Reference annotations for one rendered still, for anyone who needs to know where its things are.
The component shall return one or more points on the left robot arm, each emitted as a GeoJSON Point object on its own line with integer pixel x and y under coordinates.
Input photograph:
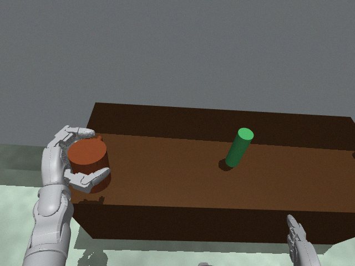
{"type": "Point", "coordinates": [50, 238]}

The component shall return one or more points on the left robot hand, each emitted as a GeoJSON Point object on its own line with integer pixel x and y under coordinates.
{"type": "Point", "coordinates": [56, 168]}

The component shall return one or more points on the right robot hand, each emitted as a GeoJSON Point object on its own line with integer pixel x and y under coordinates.
{"type": "Point", "coordinates": [302, 252]}

